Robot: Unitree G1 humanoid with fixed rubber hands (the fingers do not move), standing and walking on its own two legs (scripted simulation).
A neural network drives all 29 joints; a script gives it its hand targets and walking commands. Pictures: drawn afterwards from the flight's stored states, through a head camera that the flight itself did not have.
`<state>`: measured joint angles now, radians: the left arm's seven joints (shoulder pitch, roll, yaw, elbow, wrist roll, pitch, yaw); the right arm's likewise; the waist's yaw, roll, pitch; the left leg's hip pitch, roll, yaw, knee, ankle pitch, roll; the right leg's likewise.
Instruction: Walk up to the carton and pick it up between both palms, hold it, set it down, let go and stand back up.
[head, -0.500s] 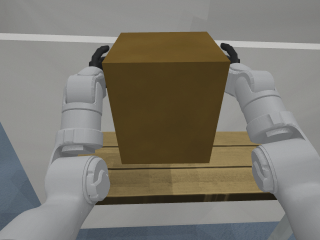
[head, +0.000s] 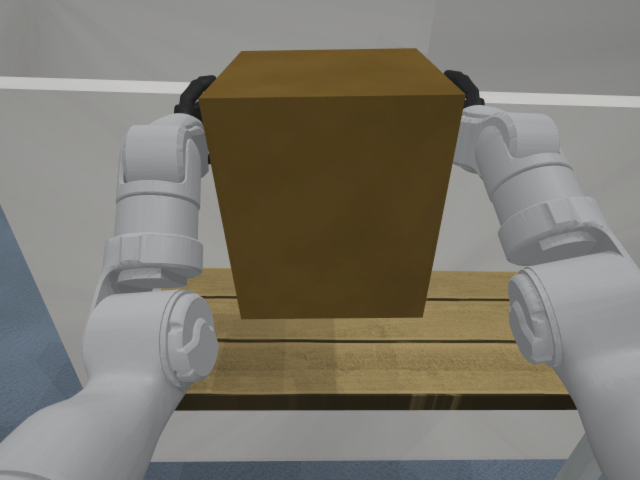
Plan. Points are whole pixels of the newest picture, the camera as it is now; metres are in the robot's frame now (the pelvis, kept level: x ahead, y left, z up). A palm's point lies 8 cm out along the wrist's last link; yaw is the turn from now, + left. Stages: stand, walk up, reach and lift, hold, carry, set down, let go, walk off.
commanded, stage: hold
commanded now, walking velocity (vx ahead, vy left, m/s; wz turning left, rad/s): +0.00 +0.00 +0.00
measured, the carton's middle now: (330, 181) +0.37 +0.00 +0.29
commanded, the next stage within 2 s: none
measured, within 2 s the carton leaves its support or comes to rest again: neither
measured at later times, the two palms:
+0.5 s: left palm (190, 142) +0.37 +0.15 +0.33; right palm (460, 133) +0.37 -0.15 +0.35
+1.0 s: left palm (190, 140) +0.37 +0.15 +0.34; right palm (462, 133) +0.37 -0.15 +0.35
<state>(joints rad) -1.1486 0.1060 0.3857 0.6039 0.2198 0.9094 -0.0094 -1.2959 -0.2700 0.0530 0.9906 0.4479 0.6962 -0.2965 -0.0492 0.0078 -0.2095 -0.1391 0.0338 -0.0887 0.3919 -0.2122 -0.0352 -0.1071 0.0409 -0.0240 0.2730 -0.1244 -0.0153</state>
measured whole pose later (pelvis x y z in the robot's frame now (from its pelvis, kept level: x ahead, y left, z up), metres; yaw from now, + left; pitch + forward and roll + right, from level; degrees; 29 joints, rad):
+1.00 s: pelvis +0.00 +0.00 +0.00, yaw +0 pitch -2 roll -2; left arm -1.13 0.11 0.37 0.59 0.21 0.91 -0.01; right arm -1.28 -0.27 0.07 0.97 0.47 0.70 -0.30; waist -0.06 0.01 -0.22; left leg -0.15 0.03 -0.10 0.40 -0.21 -0.03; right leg -0.11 0.05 -0.01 0.27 -0.13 -0.01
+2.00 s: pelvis +0.00 +0.00 +0.00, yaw +1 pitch -2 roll -2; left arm -1.14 0.11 0.37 0.60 0.20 0.90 0.00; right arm -1.28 -0.28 0.07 0.97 0.47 0.71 -0.30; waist -0.06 0.01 -0.22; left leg -0.16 0.02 -0.11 0.40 -0.21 -0.03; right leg -0.11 0.05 0.01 0.27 -0.13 -0.01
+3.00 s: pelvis +0.00 +0.00 +0.00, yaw +1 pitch -1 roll -2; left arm -1.14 0.11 0.37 0.61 0.20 0.90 0.00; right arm -1.28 -0.28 0.07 0.97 0.47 0.71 -0.30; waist -0.06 0.01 -0.23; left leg -0.16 0.02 -0.11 0.40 -0.21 -0.03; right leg -0.11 0.05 0.02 0.27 -0.13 -0.01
